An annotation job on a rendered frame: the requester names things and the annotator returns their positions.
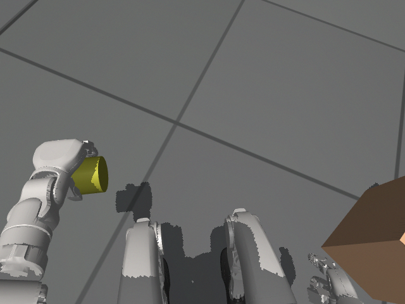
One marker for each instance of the left robot hand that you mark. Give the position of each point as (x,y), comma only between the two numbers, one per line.
(66,155)

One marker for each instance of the right robot hand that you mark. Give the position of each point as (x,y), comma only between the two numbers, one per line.
(336,287)

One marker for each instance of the left robot arm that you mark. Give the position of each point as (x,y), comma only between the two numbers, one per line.
(25,238)

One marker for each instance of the right robot foot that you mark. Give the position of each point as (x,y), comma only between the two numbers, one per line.
(225,273)

